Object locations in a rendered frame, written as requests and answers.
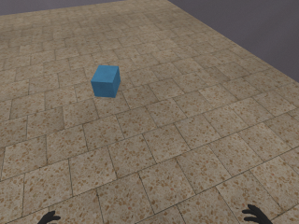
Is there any robot left hand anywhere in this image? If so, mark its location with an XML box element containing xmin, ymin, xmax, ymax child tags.
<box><xmin>37</xmin><ymin>210</ymin><xmax>61</xmax><ymax>224</ymax></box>

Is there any carton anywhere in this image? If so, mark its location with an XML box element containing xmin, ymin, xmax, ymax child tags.
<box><xmin>91</xmin><ymin>64</ymin><xmax>121</xmax><ymax>98</ymax></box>

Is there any robot right hand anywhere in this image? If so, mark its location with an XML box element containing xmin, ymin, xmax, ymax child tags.
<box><xmin>242</xmin><ymin>204</ymin><xmax>273</xmax><ymax>224</ymax></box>

